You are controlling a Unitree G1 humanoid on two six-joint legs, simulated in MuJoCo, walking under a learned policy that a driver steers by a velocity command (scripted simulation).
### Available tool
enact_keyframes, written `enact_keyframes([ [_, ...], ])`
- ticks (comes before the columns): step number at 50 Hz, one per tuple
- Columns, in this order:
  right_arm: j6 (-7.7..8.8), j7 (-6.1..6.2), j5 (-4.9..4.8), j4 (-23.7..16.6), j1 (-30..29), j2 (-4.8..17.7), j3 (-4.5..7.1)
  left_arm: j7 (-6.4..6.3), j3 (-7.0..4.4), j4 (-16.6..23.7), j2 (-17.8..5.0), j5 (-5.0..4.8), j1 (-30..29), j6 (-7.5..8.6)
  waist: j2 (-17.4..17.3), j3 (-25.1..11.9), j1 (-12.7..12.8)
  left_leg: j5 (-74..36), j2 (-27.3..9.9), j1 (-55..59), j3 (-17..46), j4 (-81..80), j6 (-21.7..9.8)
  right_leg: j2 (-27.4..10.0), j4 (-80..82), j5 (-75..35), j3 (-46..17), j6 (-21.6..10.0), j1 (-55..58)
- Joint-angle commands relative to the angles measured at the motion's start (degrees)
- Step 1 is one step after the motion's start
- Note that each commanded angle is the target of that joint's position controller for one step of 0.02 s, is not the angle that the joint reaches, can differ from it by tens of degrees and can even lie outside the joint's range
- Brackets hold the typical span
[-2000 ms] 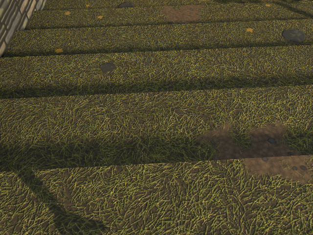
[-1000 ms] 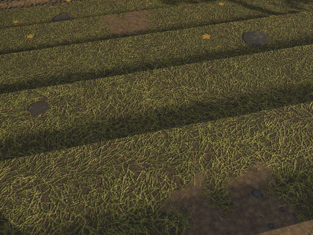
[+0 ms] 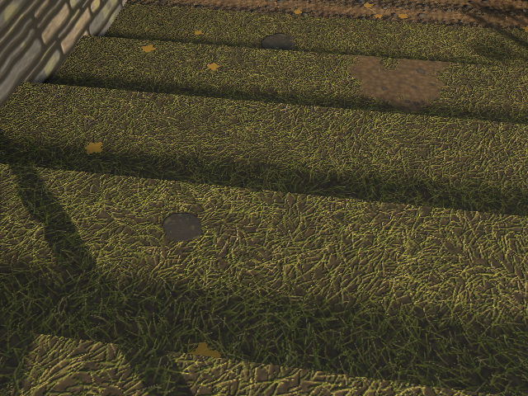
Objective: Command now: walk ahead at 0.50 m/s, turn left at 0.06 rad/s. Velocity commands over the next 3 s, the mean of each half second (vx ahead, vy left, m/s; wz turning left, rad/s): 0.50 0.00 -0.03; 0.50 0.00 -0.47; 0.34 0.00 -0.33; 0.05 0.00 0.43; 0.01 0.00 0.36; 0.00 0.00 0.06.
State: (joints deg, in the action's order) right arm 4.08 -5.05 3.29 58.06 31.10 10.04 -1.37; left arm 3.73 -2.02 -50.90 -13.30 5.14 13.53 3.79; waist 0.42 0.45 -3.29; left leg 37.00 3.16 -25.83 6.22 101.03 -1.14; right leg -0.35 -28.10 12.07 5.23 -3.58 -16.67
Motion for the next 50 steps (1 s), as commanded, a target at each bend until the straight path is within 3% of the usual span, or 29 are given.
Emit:
enact_keyframes([
  [1, 2.78, 2.9, 1.29, -8.6, -9.7, 4.0, 0.76, -0.53, 1.18, 1.9, -0.3, 0.27, 5.7, 1.38, -2.9, 3.1, 3.2, -25.8, -11.6, -30.9, 3.6, -17.6, -3.4, -22.0, 15.3, -0.9, -24.6, -16.1, 12.6],
  [2, 1.83, 3.18, 2.09, -8.2, -10.5, 1.8, 0.24, -0.97, 1.89, 1.6, 1.3, 0.32, 5.1, 2.14, -0.4, 6.3, 1.7, -29.5, -14.2, -25.5, 2.9, -25.7, -4.1, -20.3, 18.6, -3.1, -22.5, -16.7, 4.3],
  [3, 1.42, 2.91, 2.48, -7.9, -11.9, 0.9, 0.32, -1.69, 2.03, 1.1, 2.1, -1.76, 6.6, 3.04, -1.8, 5.4, 2.6, -34.4, -13.9, -20.3, 0.1, -38.0, -3.8, -16.9, 21.5, -3.5, -18.2, -16.2, 1.1],
  [4, 0.9, 2.47, 2.04, -8.5, -13.9, 0.5, 0.25, -2.12, 1.33, 0.8, -0.5, -3.21, 6.8, 3.58, 0.5, 4.1, 2.8, -36.5, -12.5, -17.2, -2.9, -46.0, -3.0, -15.0, 21.0, -6.2, -15.2, -15.7, 1.2],
  [6, -0.16, 1.71, 0.95, -10.1, -16.6, 0.9, -0.15, -1.39, 0.21, -0.1, -4.6, -2.49, 6.9, 4.08, 0.9, 2.7, 2.7, -37.1, -10.1, -7.4, -6.1, -57.2, -1.6, -13.0, 19.7, -18.8, -10.9, -14.4, -2.7],
  [8, -0.93, 1.18, 1.11, -11.5, -19.0, 1.8, -0.41, 0.43, -0.91, -1.1, -7.2, -1.65, 8.1, 3.96, 1.2, 3.0, 2.5, -40.0, -8.7, -5.8, -4.8, -61.9, -1.9, -14.3, 18.2, -24.9, -10.6, -14.0, 0.3],
  [13, -0.55, 2.05, 0.15, -14.5, -30.4, 6.1, 1.21, 0.6, -1.33, -4.1, -4.4, -0.82, 14.0, 2.96, 1.6, 4.5, 5.6, -41.8, -6.7, -11.1, -5.1, -68.8, -3.7, -14.9, 15.5, -23.2, -9.6, -11.0, 16.8],
  [16, 0.33, 1.95, -0.18, -15.9, -34.2, 9.1, 3.16, -0.16, -2.01, -4.8, -6.1, -1.05, 14.1, 2.06, 2.4, 4.0, 4.7, -37.7, -3.5, -3.0, -9.0, -72.1, -5.7, -14.1, 12.4, -28.4, -8.0, -8.5, 20.0],
  [17, 0.98, 2.08, -0.86, -15.4, -31.4, 10.7, 4.18, -0.36, -2.29, -4.3, -6.8, -1.06, 12.6, 2.17, 3.2, 1.4, 2.6, -38.5, -2.3, 6.9, -10.1, -70.5, -7.3, -12.1, 8.3, -36.1, -5.8, -6.4, 16.6],
  [18, 1.84, 2.37, -1.71, -12.8, -22.3, 13.5, 5.49, -0.28, -2.07, -3.5, -5.5, -0.54, 11.9, 2.53, 0.7, -5.7, -0.6, -43.7, -3.6, 24.4, -7.8, -66.3, -10.4, -7.4, -2.9, -36.8, -2.6, -2.7, 8.6],
  [19, 2.01, 2.3, -1.39, -9.8, -7.9, 14.4, 5.25, 0.34, 0.26, -4.1, 1.6, 0.4, 21.6, 3.2, -10.6, -21.9, -1.9, -41.5, -18.0, 55.2, 12.7, -69.8, -22.5, 0.6, -21.9, -11.4, -1.5, 1.9, -11.4],
  [20, 1.51, 2.96, -0.38, -5.4, 5.4, 13.2, 5.29, 1.86, 0.03, -4.4, -0.2, -0.79, 17.3, 3.04, -9.0, -22.8, -7.6, -25.3, -24.8, 60.8, 30.4, -81.9, -22.8, 5.2, -35.9, 22.3, -4.8, 1.6, -23.2],
  [21, 2.47, 3.73, 0.63, -3.9, 3.3, 13.2, 5.95, 1.72, -1.24, -2.4, -3.1, -2.31, 7.2, 2.69, -5.4, -7.4, -8.0, -12.1, -22.2, 48.7, 26.3, -86.4, -15.8, 1.1, -41.3, 18.6, -10.1, -1.7, -30.9],
  [22, 3.01, 4.25, -0.5, -5.0, -5.2, 12.1, 5.99, 0.07, -1.72, -2.5, -4.5, -2.54, 4.3, 2.99, -5.2, 1.2, -4.8, -13.3, -21.1, 35.1, 19.2, -88.0, -13.7, -2.6, -42.2, 13.3, -10.0, -2.6, -30.1],
  [24, 2.8, 5.1, -0.69, -5.8, -12.6, 4.2, 3.77, -1.63, -0.51, -3.1, -0.5, -0.34, 7.3, 3.08, -4.2, -0.1, 0.9, -23.9, -20.4, 23.0, 11.1, -90.9, -13.6, -7.1, -38.4, 7.2, -11.6, -3.6, -19.7],
  [26, 2.86, 5.29, -0.04, -6.5, -15.8, 1.6, 3.26, -1.8, 0.23, -3.2, 3.3, -0.53, 7.7, 2.43, -1.6, 0.4, 3.7, -29.8, -19.4, 16.8, 4.9, -94.2, -12.5, -7.9, -35.7, 5.0, -11.6, -2.5, -14.8],
  [30, 4.53, 4.7, 1.83, -4.5, -12.7, 3.9, 4.24, 0.07, 0.04, -0.8, 1.4, -1.94, 2.2, 2.37, -1.3, 1.8, 2.3, -41.6, -17.0, 15.7, -7.3, -95.2, -11.9, -7.4, -25.7, -9.0, -10.1, 0.6, -18.2],
  [32, 4.11, 3.58, 2.64, -2.7, -8.9, 4.3, 4.31, 0.96, 0.32, 0.8, 2.0, -1.35, -0.2, 1.6, -1.9, 2.0, 1.9, -44.0, -16.2, 13.6, -11.5, -93.8, -12.0, -6.9, -24.5, -14.7, -8.4, 1.1, -16.7],
  [33, 3.67, 3.44, 3.77, -1.9, -7.3, 4.6, 4.43, 2.01, 0.86, -0.5, 2.9, -0.66, 4.1, 1.38, -2.1, 2.3, 2.7, -44.7, -16.4, 12.2, -12.2, -91.5, -12.3, -6.7, -30.2, -19.2, -8.8, 0.9, -15.0],
  [36, 3.83, 2.88, 3.36, -0.8, -5.1, 3.5, 3.37, 2.06, -0.02, 2.1, -0.1, -0.64, -0.6, 1.3, -1.5, 4.3, 2.1, -45.9, -18.4, 18.2, -11.9, -89.0, -12.9, -6.5, -29.2, -19.1, -9.7, 0.1, -21.3],
  [37, 4.41, 4.42, 2.97, 1.3, -0.9, 1.3, 2.63, 1.02, 0.02, 4.1, -0.7, -0.57, -6.2, 1.85, 0.2, 5.9, 0.0, -41.7, -18.9, 30.5, -10.0, -87.1, -11.8, -7.3, -19.3, -24.7, -14.6, -0.5, -32.3],
  [40, 4.1, 5.77, 3.76, 6.8, 12.8, 1.4, 2.15, 0.17, 0.27, 4.4, 1.8, -1.55, -10.7, 0.63, -2.5, 7.7, -4.6, -42.3, -22.2, 48.1, -7.7, -82.8, -12.3, -7.1, -10.4, -30.5, -16.4, 1.2, -46.2],
  [41, 3.97, 5.56, 3.66, 7.1, 13.8, 0.6, 1.79, 0.45, 0.45, 4.9, 2.4, -1.58, -12.6, 0.34, -2.5, 8.5, -4.7, -43.8, -22.2, 47.4, -8.2, -82.7, -12.1, -7.3, -10.1, -30.2, -14.7, 1.1, -46.3],
  [42, 4.02, 5.35, 2.57, 6.1, 10.3, -0.4, 1.24, 0.74, 0.72, 4.8, 2.8, -1.64, -14.2, 0.7, -0.9, 8.8, -4.2, -39.4, -17.1, 38.8, -14.1, -83.9, -10.0, -7.9, -2.7, -36.8, -11.4, 0.0, -37.3],
  [44, 3.43, 4.25, 3.03, 5.4, 8.2, -1.0, 0.32, 1.5, 1.35, 6.1, 4.3, -1.14, -14.4, -0.19, -3.2, 9.8, -2.7, -35.7, -15.3, 20.5, -17.7, -85.5, -9.3, -6.5, -6.3, -40.5, -6.1, -1.4, -17.5],
  [45, 3.46, 4.19, 3.13, 5.5, 7.3, -0.1, 0.5, 1.8, 1.19, 6.5, 3.1, -1.03, -14.1, -0.52, -1.8, 11.4, -1.9, -35.4, -16.2, 20.0, -17.7, -85.0, -9.1, -6.8, -6.8, -37.9, -6.7, -1.7, -17.0],
  [47, 3.55, 5.49, 2.18, 5.7, 7.9, 0.9, 0.69, 1.8, 0.8, 6.4, 0.6, -0.44, -14.5, -1.1, 0.5, 12.2, -2.5, -34.7, -16.5, 28.3, -17.7, -80.8, -8.3, -7.4, -1.4, -32.2, -6.8, -1.4, -22.1],
  [48, 3.31, 6.46, 1.37, 7.3, 11.2, 0.8, 0.67, 1.63, 1.09, 6.6, 1.1, -0.01, -16.5, -1.45, 1.5, 13.3, -3.9, -35.0, -17.1, 33.3, -17.3, -79.0, -7.9, -7.8, 2.7, -29.9, -6.2, -0.8, -25.8],
  [50, 2.19, 7.89, 1.37, 8.4, 13.6, 0.7, 0.65, 1.54, 2.11, 6.6, 3.0, 0.14, -18.9, -1.73, 0.8, 13.6, -5.1, -37.8, -17.4, 36.7, -17.4, -78.1, -7.0, -8.5, 6.3, -28.3, -5.4, 0.4, -25.6],
])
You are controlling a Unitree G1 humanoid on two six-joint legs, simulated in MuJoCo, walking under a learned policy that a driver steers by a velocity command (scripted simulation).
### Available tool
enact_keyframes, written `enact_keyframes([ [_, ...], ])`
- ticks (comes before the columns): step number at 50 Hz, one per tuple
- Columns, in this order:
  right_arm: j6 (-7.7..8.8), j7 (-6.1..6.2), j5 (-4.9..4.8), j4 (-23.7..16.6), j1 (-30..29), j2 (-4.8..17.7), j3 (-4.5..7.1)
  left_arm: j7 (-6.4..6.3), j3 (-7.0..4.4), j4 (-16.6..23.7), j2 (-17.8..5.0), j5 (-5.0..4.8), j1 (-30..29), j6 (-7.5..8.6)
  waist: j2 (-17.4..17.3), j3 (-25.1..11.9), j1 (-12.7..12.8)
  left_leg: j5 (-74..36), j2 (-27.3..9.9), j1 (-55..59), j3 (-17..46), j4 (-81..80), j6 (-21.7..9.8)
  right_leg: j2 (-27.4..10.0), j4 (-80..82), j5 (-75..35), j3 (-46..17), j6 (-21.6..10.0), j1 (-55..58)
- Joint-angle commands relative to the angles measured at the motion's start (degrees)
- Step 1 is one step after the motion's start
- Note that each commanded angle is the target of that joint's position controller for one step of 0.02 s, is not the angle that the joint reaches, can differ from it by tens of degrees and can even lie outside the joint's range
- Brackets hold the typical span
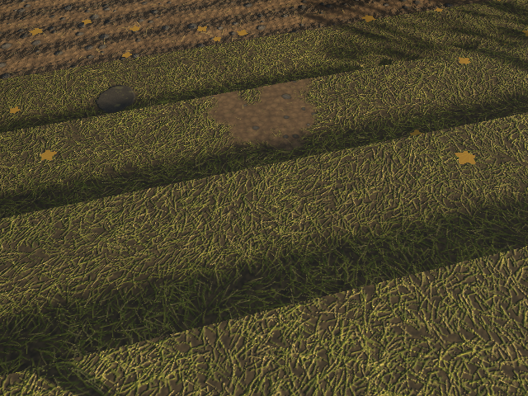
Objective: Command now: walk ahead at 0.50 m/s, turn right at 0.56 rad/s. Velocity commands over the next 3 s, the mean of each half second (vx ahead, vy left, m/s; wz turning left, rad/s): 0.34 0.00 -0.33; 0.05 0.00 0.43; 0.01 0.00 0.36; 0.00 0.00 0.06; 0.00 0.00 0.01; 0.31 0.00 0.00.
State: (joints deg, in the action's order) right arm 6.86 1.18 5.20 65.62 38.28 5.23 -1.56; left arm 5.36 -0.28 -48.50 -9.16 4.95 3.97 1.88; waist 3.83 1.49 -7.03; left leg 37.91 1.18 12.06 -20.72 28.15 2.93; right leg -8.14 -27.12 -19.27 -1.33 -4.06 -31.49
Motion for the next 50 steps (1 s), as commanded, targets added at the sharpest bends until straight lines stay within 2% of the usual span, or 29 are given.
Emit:
enact_keyframes([
  [1, -0.97, 1.79, -0.96, 0.9, 6.4, 6.6, 1.21, -0.24, 0.66, 4.0, -1.1, 0.45, -10.0, 0.27, -2.6, 12.2, -1.9, -41.5, -15.0, -0.3, 8.8, -4.3, -11.2, -0.3, 6.9, 5.0, 2.4, 1.1, -9.3],
  [4, -2.15, 1.05, -0.36, 1.9, 8.3, 9.0, 1.66, -1.73, -0.28, -0.8, -4.8, 0.43, -4.9, 1.01, -1.0, 7.8, -0.2, -51.9, -14.3, -0.4, 7.0, 4.5, -9.2, 1.6, 8.5, 4.7, 5.1, 1.0, 2.1],
  [6, -2.75, -2.0, 1.69, 0.3, 4.2, 12.7, 2.04, -3.46, -3.78, -6.4, -12.2, -1.36, 15.3, 2.59, 0.4, 0.1, 9.4, -53.5, -10.9, -17.7, 5.1, 21.2, -5.2, 7.2, 4.4, -2.7, 9.8, -1.7, 37.1],
  [7, -2.09, -4.35, 3.26, -0.6, 7.1, 7.7, 0.59, -3.34, -5.98, -10.1, -18.7, -0.8, 30.7, 2.4, 4.5, -12.2, 11.9, -36.9, -8.6, -39.9, 7.4, 39.8, -0.5, 1.3, -13.9, -25.8, 1.9, -10.6, 70.1],
  [8, -1.78, -7.23, 2.48, -3.6, 9.2, 6.7, -0.77, -2.25, -6.93, -15.5, -22.2, -2.42, 44.2, 1.76, 7.6, -34.7, 15.7, 5.7, -1.0, -52.2, 13.0, 69.2, 5.0, -13.0, -20.3, -39.5, -19.6, -26.9, 97.1],
  [9, -0.87, -7.68, -2.31, -8.6, -8.7, 13.5, 1.79, -2.5, -6.52, -17.2, -17.4, -1.13, 47.5, 1.83, -1.3, -29.3, 22.8, 7.8, 0.0, -66.6, 19.5, 80.5, 5.4, -14.1, -12.2, -34.0, -26.0, -24.5, 92.3],
  [10, 1.09, -6.56, -3.87, -13.3, -20.3, 13.7, 2.13, -3.69, -6.56, -15.0, -16.6, -1.48, 39.0, 2.93, -1.4, -16.6, 21.6, 7.0, -3.9, -72.1, 22.8, 77.9, 5.1, -12.8, -8.9, -34.5, -21.3, -21.3, 75.6],
  [11, 0.86, -5.39, -2.96, -14.7, -25.3, 15.4, 2.81, -4.62, -5.4, -11.7, -12.4, -1.08, 28.5, 3.09, -6.8, -8.5, 17.2, 5.8, -7.9, -65.7, 23.4, 70.4, 2.8, -9.5, -1.6, -28.0, -17.1, -17.6, 54.7],
  [12, 1.75, -3.85, -1.87, -16.5, -21.8, 15.2, 3.08, -4.53, -4.69, -8.9, -10.8, -0.85, 24.1, 2.88, -3.6, -7.4, 11.0, 6.6, -10.7, -57.3, 25.4, 62.3, 1.9, -11.3, -2.5, -33.0, -16.8, -19.5, 42.5],
  [13, 1.56, -2.76, -1.97, -17.0, -21.9, 13.6, 3.09, -3.62, -4.56, -7.3, -11.3, -1.26, 18.7, 3.87, -3.2, -0.5, 6.1, 2.4, -10.1, -54.0, 23.0, 54.4, 1.1, -11.3, 0.7, -32.1, -14.1, -19.9, 27.3],
  [14, 0.9, -2.21, -2.34, -16.6, -19.2, 8.5, 1.75, -3.11, -3.34, -5.2, -7.9, -3.37, 12.4, 5.32, -3.2, 1.0, 3.5, -7.3, -11.4, -45.9, 25.1, 39.9, -1.0, -10.4, 7.7, -24.1, -11.2, -17.9, 12.2],
  [15, 0.83, -1.95, -2.6, -14.9, -16.5, 6.8, 1.7, -2.06, -3.48, -4.1, -8.6, -3.28, 10.8, 5.87, -5.0, 2.3, 1.2, -14.2, -11.2, -39.2, 24.5, 30.2, -1.1, -7.2, 10.0, -15.3, -9.2, -15.7, 4.0],
  [17, 0.29, -4.06, -3.43, -12.3, -12.6, 7.9, 1.73, -0.71, -4.8, -2.3, -13.2, -2.47, 8.8, 6.4, -1.3, 0.4, 0.0, -29.7, -8.5, -29.8, 19.9, 19.9, -1.5, -1.2, 9.3, -13.2, -2.7, -12.0, -1.5],
  [19, -0.09, -5.76, -3.94, -10.8, -12.5, 8.5, 1.65, 0.48, -4.39, -1.8, -11.9, -2.51, 6.7, 6.21, -2.8, -0.1, -1.6, -47.5, -6.6, -21.2, 20.3, 11.3, -1.2, 0.6, 6.3, -3.9, -0.2, -8.0, -4.5],
  [22, 1.88, -5.47, -3.19, -12.5, -18.2, 17.6, 4.92, 1.0, -4.0, -1.5, -11.4, -3.59, 5.9, 5.65, -4.6, -1.8, -0.7, -53.1, -4.9, -18.5, 20.5, 9.4, -4.5, 3.7, -1.5, 3.7, 2.0, -3.0, 2.1],
  [23, 2.58, -4.83, -3.93, -14.0, -21.5, 22.5, 6.23, 0.97, -4.34, -1.3, -11.8, -4.47, 8.9, 5.24, -7.9, -3.9, 1.7, -70.2, -5.4, -17.5, 21.7, 6.0, -7.9, 6.4, -5.5, 6.2, 3.8, -0.4, 7.8],
  [24, 2.52, -4.73, -4.95, -17.2, -30.0, 26.4, 6.36, -0.14, -4.2, -2.0, -8.9, -4.47, 21.1, 4.75, -15.6, -13.0, 9.8, -85.5, -14.1, -12.6, 33.9, 3.3, -19.0, 9.7, -11.5, 21.4, 5.8, 4.9, 12.2],
  [25, 1.38, -5.08, -5.22, -17.7, -30.4, 21.9, 5.16, -1.31, -4.09, -3.2, -8.8, -5.11, 24.5, 3.8, -14.6, -19.3, 9.4, -77.2, -16.3, -8.1, 39.0, 2.8, -23.7, 11.1, -19.4, 33.7, 6.1, 7.9, 13.3],
  [27, 0.86, -3.95, -4.72, -17.5, -24.9, 24.4, 6.6, -3.91, -5.43, 3.0, -13.3, -2.94, 11.1, 2.17, -16.8, -16.8, 3.7, -62.8, -18.2, -10.0, 47.7, -5.1, -25.7, 13.2, -36.6, 61.9, 4.4, 8.8, 5.4],
  [29, 1.24, -2.55, -4.31, -16.3, -22.9, 22.7, 6.92, -4.72, -4.07, 3.8, -11.0, -1.48, 9.5, 1.52, -11.0, -12.5, 3.8, -49.8, -19.1, -15.4, 50.0, -10.3, -24.6, 7.8, -40.6, 63.9, -3.9, 8.2, 2.0],
  [32, 1.03, -1.07, -5.0, -17.9, -29.0, 19.5, 5.98, -6.12, -3.37, 3.1, -9.3, -0.09, 10.8, 1.1, -6.9, -9.2, 8.8, -40.8, -12.4, -26.5, 41.9, -16.2, -20.3, 6.0, -25.5, 60.9, -0.1, 7.8, 12.9],
  [38, -1.92, -2.87, -4.41, -23.1, -34.2, 22.2, 7.89, -4.34, -4.83, 0.2, -13.0, -4.61, 15.6, 0.58, -8.0, -7.1, 11.1, -27.4, -9.6, -34.0, 43.5, -16.5, -17.8, 11.0, 6.0, 31.4, 3.5, 1.5, 32.1],
  [39, -2.26, -3.11, -3.83, -22.5, -31.8, 18.7, 6.71, -4.79, -5.48, 0.9, -14.5, -4.4, 16.7, 1.3, -7.2, -7.6, 11.5, -22.7, -8.6, -39.3, 44.0, -14.8, -15.2, 6.5, 6.8, 26.1, 1.5, -3.4, 38.4],
  [40, -2.23, -3.04, -3.54, -25.3, -32.4, 13.3, 4.86, -6.11, -6.37, 1.7, -17.9, -3.28, 20.7, 2.73, 2.2, -6.5, 13.3, -13.4, -1.1, -50.4, 36.2, -4.8, -8.1, -9.6, 14.1, 25.4, -18.3, -18.6, 42.9],
  [41, -2.2, -2.35, -1.28, -26.0, -33.4, 12.1, 4.17, -6.28, -5.61, 1.7, -17.6, -0.61, 16.5, 3.97, 3.3, 3.3, 10.7, -10.9, 1.6, -61.8, 32.3, 4.7, -2.0, -21.8, 21.5, 17.2, -28.5, -25.3, 40.1],
  [42, -2.84, -1.38, -1.22, -23.3, -30.3, 15.4, 5.01, -6.26, -5.49, 3.7, -16.2, -0.76, 10.8, 4.0, -1.0, 1.4, 7.8, -14.0, -2.5, -58.1, 31.5, 12.1, -0.4, -18.9, 22.4, 18.9, -21.0, -20.1, 39.5],
  [44, -2.64, -0.41, -1.64, -19.9, -24.6, 19.1, 6.81, -6.0, -3.66, 7.7, -10.7, -3.29, 1.3, 4.82, 2.0, -0.8, 3.7, -20.5, 0.7, -51.1, 27.3, 22.1, 0.0, -8.7, 20.2, 15.8, -8.3, -11.7, 37.3],
  [45, -2.46, -1.19, -0.82, -20.2, -25.0, 17.8, 6.44, -6.26, -3.55, 8.4, -11.2, -3.29, 0.8, 5.14, 3.2, -1.0, 3.0, -22.3, 1.3, -48.6, 24.4, 26.4, -0.3, -6.4, 18.4, 7.1, -3.6, -10.1, 34.7],
  [50, -3.66, -5.45, -3.69, -22.9, -31.0, 12.9, 4.33, -8.05, -6.36, 5.8, -17.5, -2.46, 15.3, 4.57, 1.1, 1.6, 8.8, -28.8, -3.0, -50.6, 18.9, 19.7, 1.7, -6.6, 16.5, -5.2, 4.7, -10.7, 40.7],
])
Over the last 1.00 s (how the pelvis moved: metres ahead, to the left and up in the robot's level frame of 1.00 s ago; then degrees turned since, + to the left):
0.57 -0.01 -0.06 -19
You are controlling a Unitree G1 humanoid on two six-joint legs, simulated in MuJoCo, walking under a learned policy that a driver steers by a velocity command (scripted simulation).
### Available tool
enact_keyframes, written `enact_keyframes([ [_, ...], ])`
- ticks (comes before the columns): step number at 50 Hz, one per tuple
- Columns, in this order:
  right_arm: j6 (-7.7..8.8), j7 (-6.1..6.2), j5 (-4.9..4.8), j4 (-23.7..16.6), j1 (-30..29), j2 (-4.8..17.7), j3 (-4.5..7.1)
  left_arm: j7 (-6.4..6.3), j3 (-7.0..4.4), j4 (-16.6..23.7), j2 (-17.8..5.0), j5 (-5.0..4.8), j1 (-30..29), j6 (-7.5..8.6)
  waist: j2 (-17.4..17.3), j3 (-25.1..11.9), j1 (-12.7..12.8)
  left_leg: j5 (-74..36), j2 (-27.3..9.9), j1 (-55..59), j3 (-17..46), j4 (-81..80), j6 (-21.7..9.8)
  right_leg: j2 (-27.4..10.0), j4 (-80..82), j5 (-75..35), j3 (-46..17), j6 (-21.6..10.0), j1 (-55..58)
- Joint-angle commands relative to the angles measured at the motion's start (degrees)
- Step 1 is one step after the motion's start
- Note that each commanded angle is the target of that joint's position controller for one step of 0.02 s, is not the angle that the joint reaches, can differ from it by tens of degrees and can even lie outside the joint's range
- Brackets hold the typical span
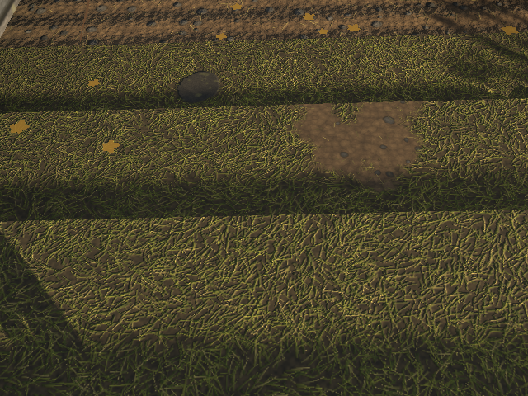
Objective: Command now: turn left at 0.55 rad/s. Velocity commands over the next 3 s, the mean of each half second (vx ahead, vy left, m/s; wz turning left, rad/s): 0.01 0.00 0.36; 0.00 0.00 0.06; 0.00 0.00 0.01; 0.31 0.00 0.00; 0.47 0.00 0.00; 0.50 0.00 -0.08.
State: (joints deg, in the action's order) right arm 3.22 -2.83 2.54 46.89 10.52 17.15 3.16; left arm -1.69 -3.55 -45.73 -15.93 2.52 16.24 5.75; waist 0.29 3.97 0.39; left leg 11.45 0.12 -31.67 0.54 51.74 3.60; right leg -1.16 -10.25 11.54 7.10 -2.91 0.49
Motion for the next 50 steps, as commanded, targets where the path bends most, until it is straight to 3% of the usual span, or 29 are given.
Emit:
enact_keyframes([
  [1, -0.44, -1.68, -1.23, -4.5, -4.3, 0.9, -0.56, -1.04, -3.29, 2.3, -10.6, -0.09, 5.6, 0.36, 5.1, -0.7, 2.3, -2.4, -2.6, -7.7, -2.6, -7.3, 0.7, -14.7, -1.1, -39.0, -3.6, -12.1, 11.9],
  [3, -0.96, -2.09, -0.98, -4.7, -5.1, 1.6, -0.58, -0.62, -3.82, 1.8, -11.0, 0.04, 7.9, -0.18, 5.9, -0.4, 2.8, -1.5, -3.0, -7.0, -3.3, -12.6, -0.7, -16.6, -2.0, -44.4, -3.3, -12.6, 15.1],
  [5, -1.3, -2.39, -0.68, -4.2, -5.1, 2.5, -0.39, -0.1, -4.24, 2.6, -11.7, 0.57, 5.7, -0.34, 6.5, -0.6, 1.6, -1.1, -2.6, -3.2, -4.0, -15.4, -2.3, -17.5, -2.1, -47.4, -2.3, -12.6, 14.2],
  [8, -1.27, -2.21, -0.98, -3.8, -5.2, 3.9, 0.37, -0.04, -4.42, 4.0, -11.9, 1.18, 2.2, -0.51, 6.6, -1.2, -0.1, -0.9, -2.0, 3.4, -4.0, -16.6, -3.8, -17.8, -3.0, -48.1, 0.0, -10.9, 11.3],
  [11, -0.44, -1.57, -1.48, -3.2, -5.0, 5.7, 1.44, -0.11, -5.19, 3.9, -14.3, 0.45, 0.4, -1.12, 6.2, -2.9, -1.8, -3.4, 0.6, 10.4, -4.6, -23.6, -5.6, -15.9, -8.2, -50.0, 2.3, -7.3, 9.9],
  [12, 0.23, -1.39, -2.0, -2.8, -4.2, 6.4, 1.88, 0.08, -5.2, 3.8, -14.7, -0.08, -0.3, -1.53, 5.2, -4.2, -2.8, -10.0, 2.3, 15.4, -5.5, -29.2, -7.1, -14.4, -12.0, -49.0, 3.7, -5.6, 7.9],
  [13, 1.08, -0.75, -2.25, -2.5, -3.1, 7.6, 2.42, 0.96, -4.64, 3.1, -13.5, -0.39, 1.3, -1.95, 3.5, -6.9, -3.1, -19.4, 3.5, 23.7, -5.5, -32.4, -9.6, -12.0, -16.2, -45.8, 4.4, -3.4, 3.4],
  [14, 1.58, 0.73, -1.68, -2.2, 2.0, 11.1, 3.41, 2.04, -3.01, 4.1, -8.7, 0.45, 4.6, -2.4, -3.5, -16.4, -2.6, -43.3, -5.4, 41.9, 3.5, -27.0, -18.7, -7.8, -27.0, -25.6, 7.0, 1.7, -8.0],
  [15, 1.69, 2.31, -0.28, -1.7, 10.3, 13.6, 3.76, 2.76, -0.6, 6.4, -2.7, 1.3, 6.5, -2.31, -11.1, -27.4, -4.9, -51.2, -21.2, 60.7, 25.4, -28.9, -30.9, -0.5, -39.6, 27.0, 2.4, 5.6, -25.6],
  [16, 3.44, 2.69, 1.23, 0.9, 13.9, 11.9, 4.02, 3.71, -0.61, 7.3, -4.6, 0.46, -1.4, -2.11, -1.8, -16.1, -8.0, -39.4, -21.2, 52.1, 25.3, -32.8, -26.7, -2.2, -45.7, 32.9, -8.2, 4.5, -32.1],
  [17, 4.63, 2.81, 0.31, 0.4, 9.2, 12.2, 4.85, 3.29, -0.94, 7.2, -6.3, 0.33, -3.8, -1.99, -3.7, -7.8, -6.0, -36.5, -18.8, 43.0, 19.1, -34.5, -23.7, -4.3, -48.6, 31.8, -9.3, 4.1, -35.1],
  [18, 4.48, 2.71, -1.7, -1.8, 3.0, 9.4, 4.33, 2.16, -2.18, 5.1, -10.7, 0.86, -0.2, -1.78, -4.4, -8.4, -3.1, -36.0, -17.2, 38.4, 15.6, -35.7, -22.5, -5.9, -48.6, 30.1, -9.0, 4.4, -32.0],
  [19, 4.3, 2.54, -3.04, -3.1, 0.1, 7.0, 3.41, 1.34, -2.17, 4.6, -10.5, 1.27, 0.4, -1.82, -6.0, -6.7, -1.1, -34.1, -15.1, 32.3, 13.0, -37.5, -21.1, -6.6, -47.1, 27.8, -9.0, 4.6, -28.6],
  [20, 4.18, 2.12, -3.13, -4.3, -1.9, 7.2, 3.34, 0.89, -1.39, 4.3, -8.8, 1.15, 0.7, -2.09, -6.6, -4.5, 0.8, -31.3, -13.7, 24.6, 10.4, -40.4, -19.8, -6.5, -46.7, 23.6, -8.7, 5.3, -23.4],
  [21, 4.2, 1.73, -2.33, -5.5, -4.2, 7.6, 3.38, 0.93, -1.17, 3.1, -8.1, 0.78, 2.8, -2.52, -5.2, -4.7, 2.4, -30.0, -12.2, 19.9, 8.5, -42.0, -19.0, -5.2, -47.2, 18.1, -7.8, 5.7, -18.8],
  [23, 4.62, 0.83, -1.74, -7.6, -8.1, 8.7, 3.91, 2.09, -0.53, 1.1, -6.8, -0.12, 6.5, -3.02, -3.9, -4.8, 4.5, -26.5, -10.1, 14.4, 4.8, -42.6, -17.6, -4.4, -45.6, 11.0, -6.5, 6.8, -14.1],
  [26, 5.41, -0.51, -2.38, -8.5, -8.4, 6.9, 3.44, 3.17, 0.1, 0.4, -6.5, 0.0, 5.7, -3.39, -3.7, -3.6, 2.8, -13.3, -9.4, 14.9, 5.5, -39.6, -15.2, -6.6, -38.0, 8.0, -7.8, 8.9, -14.1],
  [28, 4.89, -1.38, -2.49, -8.7, -6.4, 6.1, 2.93, 3.6, 0.61, 1.0, -6.0, 0.41, 3.5, -2.75, -2.4, -3.0, 0.5, -3.1, -10.2, 18.0, 9.1, -36.2, -14.7, -7.3, -31.3, 7.7, -8.0, 9.4, -16.4],
  [30, 3.58, -2.88, -3.16, -8.9, -7.6, 5.4, 2.14, 4.14, 1.13, 0.8, -5.2, -0.84, 2.7, -1.57, -0.6, -3.0, 1.2, 4.2, -9.3, 17.5, 11.2, -32.6, -13.6, -6.8, -20.7, -1.6, -6.2, 8.9, -13.9],
  [32, 2.23, -4.17, -3.17, -7.9, -5.0, 2.2, 0.51, 4.46, 1.65, 2.1, -5.1, -2.02, 1.3, -0.26, -0.3, -5.1, 1.2, 5.9, -7.3, 17.5, 13.2, -30.7, -10.5, -7.7, -16.9, -8.5, -7.0, 6.9, -11.1],
  [33, 1.98, -3.7, -3.15, -8.1, -0.9, 2.5, 0.81, 4.67, 1.73, 3.4, -8.1, -2.64, -2.5, 0.3, 2.0, -5.8, -2.8, 8.8, -3.8, 18.9, 10.2, -31.3, -8.5, -8.9, -16.6, -9.0, -8.5, 2.7, -13.2],
  [34, 1.85, -2.84, -2.8, -8.6, -1.6, 6.1, 1.78, 5.04, 0.75, 2.7, -10.7, -1.86, -4.7, -0.02, 2.6, -3.4, -3.6, 9.3, -1.0, 22.5, 5.6, -30.8, -7.4, -7.3, -14.7, 3.6, -8.4, 0.7, -21.1],
  [35, 1.97, -2.19, -2.13, -9.2, -4.2, 7.1, 1.81, 5.29, 0.33, 1.9, -11.1, -1.93, -3.9, -0.19, 1.7, -4.1, -2.1, 7.9, -1.4, 25.3, 5.3, -29.6, -7.0, -6.8, -12.7, 5.6, -8.4, 1.1, -22.9],
  [36, 2.09, -1.75, -2.02, -9.4, -5.0, 6.2, 1.45, 5.28, 0.59, 2.0, -9.9, -2.07, -5.1, -0.28, 1.4, -4.7, -2.1, 4.8, -1.6, 25.9, 5.4, -29.0, -7.1, -6.7, -12.7, 2.5, -8.2, 1.8, -21.8],
  [38, 2.11, -1.7, -2.87, -8.8, -4.2, 5.4, 1.09, 5.44, 1.32, 2.0, -7.6, -2.18, -5.3, -0.59, 0.8, -5.5, -1.1, -0.9, -1.2, 24.4, 4.9, -29.1, -7.1, -6.1, -14.0, -1.5, -7.1, 2.7, -17.9],
  [43, 2.1, -2.04, -2.85, -8.9, -3.6, 5.6, 1.38, 5.35, 1.38, 1.0, -7.7, -2.38, -4.3, -0.93, 0.8, -6.5, 0.1, -11.3, -0.8, 24.3, 4.0, -26.7, -7.1, -5.5, -15.4, -4.7, -5.9, 2.6, -16.1],
  [50, 1.86, -1.62, -2.77, -8.3, -2.6, 6.6, 1.66, 5.45, 1.23, 1.2, -8.3, -2.47, -7.7, -0.8, 1.0, -6.7, 0.5, -11.9, -0.7, 21.5, 3.8, -26.4, -6.3, -5.0, -16.2, -6.2, -5.5, 2.8, -12.9],
])
Over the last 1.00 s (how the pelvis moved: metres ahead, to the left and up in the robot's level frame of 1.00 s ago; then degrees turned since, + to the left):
0.43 -0.08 -0.08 7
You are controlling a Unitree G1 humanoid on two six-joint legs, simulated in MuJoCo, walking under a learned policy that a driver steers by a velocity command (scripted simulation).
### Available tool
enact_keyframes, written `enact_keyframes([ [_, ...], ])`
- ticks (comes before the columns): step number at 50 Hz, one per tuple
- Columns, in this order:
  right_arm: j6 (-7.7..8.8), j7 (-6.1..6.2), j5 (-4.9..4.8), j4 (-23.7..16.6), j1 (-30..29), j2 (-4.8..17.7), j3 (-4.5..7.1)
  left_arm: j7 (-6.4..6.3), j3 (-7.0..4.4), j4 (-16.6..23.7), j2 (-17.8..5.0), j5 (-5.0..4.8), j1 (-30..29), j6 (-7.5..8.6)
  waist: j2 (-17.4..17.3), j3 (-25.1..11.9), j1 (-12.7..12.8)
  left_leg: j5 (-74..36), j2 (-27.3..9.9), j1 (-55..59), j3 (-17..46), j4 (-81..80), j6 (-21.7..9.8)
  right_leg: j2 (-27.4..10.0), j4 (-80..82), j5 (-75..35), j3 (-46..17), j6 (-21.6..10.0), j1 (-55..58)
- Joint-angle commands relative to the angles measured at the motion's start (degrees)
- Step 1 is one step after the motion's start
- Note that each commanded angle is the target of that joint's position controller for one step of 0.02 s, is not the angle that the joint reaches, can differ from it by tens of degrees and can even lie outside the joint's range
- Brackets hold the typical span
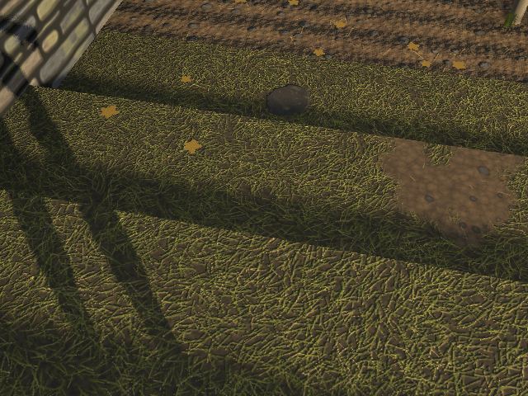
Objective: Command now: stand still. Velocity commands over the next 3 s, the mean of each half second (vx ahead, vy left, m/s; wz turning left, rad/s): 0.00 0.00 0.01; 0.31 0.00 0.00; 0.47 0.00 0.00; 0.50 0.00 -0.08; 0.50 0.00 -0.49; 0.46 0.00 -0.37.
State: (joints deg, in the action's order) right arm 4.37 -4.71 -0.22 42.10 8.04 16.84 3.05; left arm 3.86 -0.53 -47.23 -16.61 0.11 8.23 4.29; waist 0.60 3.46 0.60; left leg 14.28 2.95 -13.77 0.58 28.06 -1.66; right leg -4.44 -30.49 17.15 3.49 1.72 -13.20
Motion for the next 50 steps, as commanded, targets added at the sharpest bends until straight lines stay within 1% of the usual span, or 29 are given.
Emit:
enact_keyframes([
  [1, 0.67, 0.34, 0.0, -3.5, -0.1, 7.2, 1.81, -0.09, -1.81, 2.7, -7.7, -0.06, -0.2, 0.72, 0.7, -6.2, 0.3, -14.7, -3.5, 3.4, 3.7, -2.7, -1.0, -1.6, 4.0, -12.1, -1.8, -1.8, 1.2],
  [12, 0.21, 0.82, 0.08, -2.4, 1.7, 9.3, 1.64, -0.15, -2.06, 1.8, -9.3, 0.06, -3.6, 0.92, 0.3, -6.1, 0.1, -13.4, -4.0, 2.5, 3.4, -2.9, -0.5, -0.6, 4.5, -13.0, -1.9, -1.9, 3.5],
  [24, -0.44, 0.64, 0.26, -1.2, 2.2, 10.5, 0.89, -0.46, -2.21, -0.4, -10.2, 0.18, -4.2, 0.65, -0.4, -5.2, -0.1, -12.6, -4.7, 3.9, 3.3, -3.5, -0.5, 0.4, 6.2, -12.3, -2.0, -1.9, 3.7],
  [25, -0.66, 0.79, 0.43, -0.6, 3.6, 11.0, 1.01, -0.58, -2.35, -1.0, -10.4, 0.35, -2.9, 0.44, -0.6, -4.8, -0.2, -6.9, -4.8, 4.1, 3.6, -4.7, -1.0, 0.4, 7.2, -7.0, -2.2, -2.3, 3.5],
  [26, -0.9, 1.36, 1.21, -0.2, 5.3, 13.0, 1.82, -1.04, -3.08, -1.3, -12.1, 1.07, -1.9, 0.26, -0.8, -2.8, -0.5, 3.6, -4.6, 3.7, 4.1, -5.7, -2.6, 0.8, 7.9, 2.6, -2.3, -3.8, 1.7],
  [27, -0.93, 2.16, 2.26, 0.0, 6.5, 14.0, 2.39, -1.64, -3.72, -1.5, -13.2, 2.0, -1.3, 0.31, -0.9, -0.5, -0.9, 15.2, -5.0, 2.8, 5.5, -6.8, -4.7, 0.6, 8.3, 11.5, -3.2, -5.8, -0.5],
  [28, -0.67, 2.93, 2.95, -0.3, 6.9, 13.2, 2.25, -2.24, -3.73, -1.4, -12.4, 2.58, -1.3, 0.65, -1.5, 1.6, -1.1, 21.1, -6.1, 2.0, 7.9, -8.0, -6.7, 0.1, 8.5, 15.7, -4.4, -7.6, -2.4],
  [29, -0.15, 3.61, 3.17, -0.8, 7.0, 11.7, 1.76, -2.9, -3.36, -0.8, -10.8, 2.75, -1.9, 1.16, -2.2, 2.2, -1.4, 22.3, -7.6, 2.4, 10.4, -9.1, -8.6, 0.0, 7.8, 15.9, -5.1, -8.9, -3.2],
  [30, 0.45, 4.16, 3.0, -1.2, 7.1, 10.3, 1.22, -3.5, -2.88, -0.1, -9.1, 2.64, -2.7, 1.67, -3.0, 1.6, -1.7, 21.2, -9.4, 4.1, 13.1, -10.4, -10.4, 0.2, 6.4, 13.9, -5.2, -9.5, -3.4],
  [31, 0.98, 4.54, 2.63, -1.5, 7.4, 9.4, 0.82, -3.87, -2.43, 0.6, -7.7, 2.37, -3.4, 2.1, -4.2, 0.8, -2.0, 19.4, -11.5, 6.3, 16.1, -11.9, -12.0, 0.7, 4.1, 11.2, -4.5, -9.4, -3.8],
  [32, 1.27, 4.72, 2.25, -1.7, 7.2, 9.0, 0.5, -4.0, -2.04, 0.9, -6.7, 2.33, -3.2, 2.51, -5.9, 0.3, -1.9, 17.3, -13.9, 8.0, 19.4, -12.9, -13.5, 1.8, 1.4, 7.8, -3.1, -8.8, -4.3],
  [33, 1.2, 4.88, 1.92, -1.8, 7.0, 9.1, 0.38, -3.88, -1.85, 1.1, -6.3, 2.51, -2.3, 2.86, -6.5, 0.5, -1.6, 15.3, -15.7, 8.9, 21.1, -13.2, -14.4, 3.0, 0.0, 5.6, -1.6, -8.1, -4.3],
  [34, 0.79, 4.98, 1.75, -1.9, 5.9, 9.6, 0.38, -3.72, -1.66, 1.0, -6.3, 2.59, -0.7, 3.18, -5.9, 1.0, -0.7, 14.3, -15.8, 7.9, 20.2, -12.5, -14.3, 3.9, 1.6, 5.4, -0.4, -7.9, -2.3],
  [35, 0.28, 4.84, 2.08, -2.2, 4.2, 10.3, 0.38, -3.63, -1.65, 0.5, -6.4, 2.63, 1.7, 3.48, -4.9, 1.4, 0.7, 11.8, -14.8, 5.3, 18.0, -11.1, -13.7, 4.4, 4.2, 4.2, 0.3, -8.0, 1.7],
  [36, -0.14, 4.57, 2.8, -2.7, 2.9, 10.8, 0.39, -3.69, -1.8, -0.3, -6.8, 2.79, 4.3, 3.79, -3.5, 0.7, 1.7, 8.0, -12.6, 2.7, 14.7, -7.7, -12.6, 4.5, 4.9, 1.6, 0.0, -8.1, 6.6],
  [37, -0.31, 4.24, 3.55, -3.6, 1.6, 10.1, 0.23, -4.04, -2.21, -1.8, -8.1, 3.08, 9.7, 4.29, -0.3, -1.6, 3.8, 5.7, -8.6, -1.9, 10.2, 0.9, -10.4, 2.4, 5.5, -2.7, -3.8, -9.9, 13.6],
  [38, -0.01, 3.31, 4.35, -5.2, -0.5, 7.6, -0.36, -4.74, -3.15, -3.6, -11.8, 3.3, 17.2, 4.83, 7.9, -3.7, 6.1, 6.1, -1.1, -13.3, 2.1, 17.9, -4.8, -5.2, 9.1, -12.9, -17.5, -16.2, 24.2],
  [39, 1.16, 2.37, 4.94, -5.3, -1.2, 3.9, -1.33, -4.87, -3.78, -3.9, -13.5, 4.1, 23.2, 5.06, 9.2, -1.8, 9.9, 21.3, 0.3, -29.7, 2.7, 34.4, -2.0, -16.2, 13.9, -25.4, -31.6, -23.3, 33.3],
  [40, 2.16, 2.03, 4.14, -5.0, -0.5, 2.7, -1.36, -4.77, -3.6, -5.1, -11.7, 5.28, 24.7, 5.24, 4.3, 2.1, 8.8, 22.3, -2.3, -38.8, 8.0, 42.1, -2.2, -20.9, 15.2, -26.3, -32.7, -24.1, 34.4],
  [41, 2.35, 2.32, 3.95, -4.0, 0.1, 3.6, -0.96, -4.36, -2.87, -5.6, -8.7, 5.59, 22.3, 4.88, 1.1, 4.6, 6.9, 18.3, -5.2, -41.2, 7.8, 45.6, -1.5, -19.7, 14.3, -25.2, -27.5, -21.9, 32.6],
  [42, 2.17, 2.45, 4.7, -3.6, 0.4, 4.4, -0.61, -4.18, -2.01, -5.1, -6.4, 5.08, 19.4, 4.41, 0.4, 4.1, 5.3, 15.0, -6.5, -39.8, 5.9, 43.3, -1.4, -16.8, 14.9, -22.4, -22.6, -20.1, 29.5],
  [43, 1.69, 2.44, 5.52, -3.2, 0.7, 4.0, -0.41, -4.33, -1.26, -4.3, -4.7, 4.64, 17.3, 3.93, 0.7, 4.7, 3.8, 11.1, -7.6, -36.9, 4.7, 38.3, -1.1, -13.5, 16.0, -18.7, -18.5, -18.2, 25.3],
  [44, 1.17, 2.25, 6.04, -3.1, -0.1, 2.6, -0.78, -4.53, -0.69, -3.7, -4.2, 3.75, 16.2, 3.38, 1.8, 4.6, 3.1, 6.9, -8.3, -32.7, 2.9, 32.6, -0.6, -10.6, 18.0, -16.1, -15.3, -16.4, 21.0],
  [45, 0.71, 1.9, 5.6, -3.5, -2.5, 1.3, -1.24, -4.6, -0.61, -3.7, -4.3, 3.01, 16.3, 3.0, 2.3, 4.8, 3.6, 3.3, -8.2, -28.7, 0.6, 26.0, 0.5, -8.7, 20.3, -13.2, -12.8, -15.7, 17.4],
  [46, 0.37, 1.0, 5.18, -4.2, -4.6, -1.7, -2.48, -4.32, -0.61, -3.5, -4.9, 3.43, 16.1, 2.51, 2.5, 4.7, 3.9, 0.0, -7.1, -20.5, -2.7, 23.0, 0.7, -6.2, 20.5, -11.8, -8.8, -15.0, 9.4],
  [47, 0.28, 0.31, 4.41, -4.7, -4.8, -2.4, -2.96, -3.6, -1.16, -3.2, -6.8, 3.88, 15.1, 2.28, 3.4, 4.6, 3.0, -0.3, -5.2, -12.6, -5.0, 21.2, 0.7, -5.2, 20.9, -12.9, -7.3, -15.0, 1.8],
  [48, 0.59, -0.64, 5.39, -2.6, 3.1, -1.5, -2.84, -3.2, -1.29, -2.1, -7.4, 7.38, 13.0, 2.13, 4.4, 3.5, 0.0, -9.8, -3.8, -1.5, -4.6, 32.5, -0.4, -4.8, 17.2, -17.1, -5.8, -14.1, -7.8],
  [49, 0.98, -1.01, 5.62, -0.9, 11.3, 1.4, -1.75, -2.64, -1.67, -0.1, -8.9, 7.57, 7.6, 2.58, 3.6, 2.8, -4.8, -10.8, -2.7, 4.5, -5.0, 32.2, -0.8, -4.2, 12.7, -21.5, -4.5, -14.1, -13.5],
  [50, 1.27, -1.04, 5.66, 0.7, 18.2, 5.1, -0.11, -2.11, -2.41, 1.6, -11.4, 6.79, 3.5, 3.23, 2.2, 1.1, -9.0, -10.2, -0.2, 14.6, -7.6, 31.2, -0.9, -2.4, 4.5, -27.2, -2.7, -13.7, -18.6],
])
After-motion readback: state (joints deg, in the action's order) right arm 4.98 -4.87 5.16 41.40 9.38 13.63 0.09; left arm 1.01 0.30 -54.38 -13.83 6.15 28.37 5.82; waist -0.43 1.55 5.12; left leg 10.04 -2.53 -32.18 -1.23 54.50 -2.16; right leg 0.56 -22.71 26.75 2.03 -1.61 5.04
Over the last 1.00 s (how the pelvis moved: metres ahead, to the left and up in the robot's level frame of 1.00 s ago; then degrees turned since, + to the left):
0.10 0.05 -0.02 12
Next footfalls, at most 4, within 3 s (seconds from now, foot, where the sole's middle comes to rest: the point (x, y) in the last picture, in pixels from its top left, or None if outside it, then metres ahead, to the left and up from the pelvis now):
1.04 left None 0.24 0.08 -0.77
1.44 right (334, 381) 0.56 -0.15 -0.93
1.88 left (256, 278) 0.88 0.07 -0.93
2.62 right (359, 228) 1.20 -0.32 -1.10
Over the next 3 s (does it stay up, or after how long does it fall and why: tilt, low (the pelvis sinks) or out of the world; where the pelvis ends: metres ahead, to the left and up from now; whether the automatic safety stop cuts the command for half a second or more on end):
stays up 1.34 -0.25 -0.34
